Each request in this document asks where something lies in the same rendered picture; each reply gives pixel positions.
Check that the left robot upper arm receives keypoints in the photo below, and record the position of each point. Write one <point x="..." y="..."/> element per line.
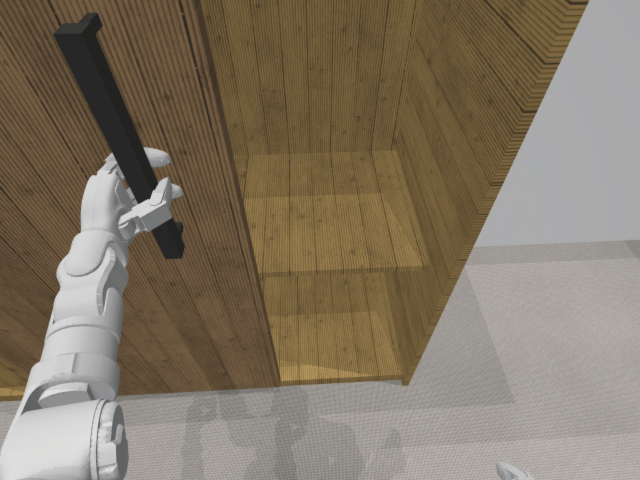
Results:
<point x="80" y="441"/>

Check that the left robot forearm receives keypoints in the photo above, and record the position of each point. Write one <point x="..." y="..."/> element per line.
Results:
<point x="78" y="361"/>

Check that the robot left hand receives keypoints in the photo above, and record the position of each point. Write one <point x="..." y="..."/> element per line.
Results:
<point x="108" y="206"/>

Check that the wardrobe door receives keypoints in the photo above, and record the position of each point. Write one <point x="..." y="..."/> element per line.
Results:
<point x="10" y="376"/>
<point x="198" y="323"/>

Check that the handle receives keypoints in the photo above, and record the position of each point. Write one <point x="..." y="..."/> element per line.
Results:
<point x="83" y="53"/>

